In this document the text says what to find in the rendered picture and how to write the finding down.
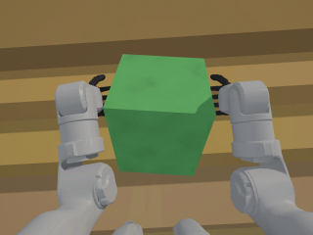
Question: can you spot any robot left hand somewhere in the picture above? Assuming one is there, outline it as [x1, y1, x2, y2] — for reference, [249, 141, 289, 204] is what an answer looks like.
[89, 74, 111, 117]

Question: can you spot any right robot forearm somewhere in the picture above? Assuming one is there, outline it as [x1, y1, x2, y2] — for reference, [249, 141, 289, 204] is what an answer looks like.
[218, 80, 295, 199]

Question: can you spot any robot right thigh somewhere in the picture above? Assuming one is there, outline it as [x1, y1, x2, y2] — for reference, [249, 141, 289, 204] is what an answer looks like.
[172, 218, 210, 235]

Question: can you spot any robot left upper arm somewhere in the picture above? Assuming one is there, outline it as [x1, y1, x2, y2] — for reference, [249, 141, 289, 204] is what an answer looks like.
[16, 163, 117, 235]

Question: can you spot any robot right hand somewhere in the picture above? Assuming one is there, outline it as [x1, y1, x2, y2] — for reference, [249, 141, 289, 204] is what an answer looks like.
[210, 74, 231, 116]

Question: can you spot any carton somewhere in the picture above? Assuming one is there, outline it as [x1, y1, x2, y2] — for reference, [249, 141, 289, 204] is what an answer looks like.
[103, 54, 216, 176]

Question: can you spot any robot right upper arm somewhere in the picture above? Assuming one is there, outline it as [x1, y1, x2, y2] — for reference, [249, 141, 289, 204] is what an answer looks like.
[230, 164, 313, 235]

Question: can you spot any robot left shin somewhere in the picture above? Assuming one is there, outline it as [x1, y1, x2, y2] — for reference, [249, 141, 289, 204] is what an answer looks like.
[124, 220, 135, 225]

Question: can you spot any left robot forearm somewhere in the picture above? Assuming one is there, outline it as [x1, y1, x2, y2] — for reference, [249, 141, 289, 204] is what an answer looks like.
[55, 80, 105, 201]

